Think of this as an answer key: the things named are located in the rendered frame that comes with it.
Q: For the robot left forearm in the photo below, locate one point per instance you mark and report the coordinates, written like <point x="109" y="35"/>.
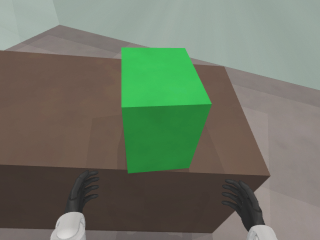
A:
<point x="70" y="226"/>

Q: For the robot right forearm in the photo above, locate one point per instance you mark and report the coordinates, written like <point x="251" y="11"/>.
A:
<point x="261" y="232"/>

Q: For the pedestal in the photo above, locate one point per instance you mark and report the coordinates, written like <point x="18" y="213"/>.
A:
<point x="61" y="115"/>

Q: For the carton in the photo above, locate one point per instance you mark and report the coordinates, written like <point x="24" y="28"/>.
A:
<point x="164" y="108"/>

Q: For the robot left hand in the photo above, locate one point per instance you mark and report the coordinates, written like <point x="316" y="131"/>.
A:
<point x="77" y="199"/>

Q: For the robot right hand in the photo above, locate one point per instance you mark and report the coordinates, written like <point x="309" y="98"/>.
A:
<point x="247" y="206"/>

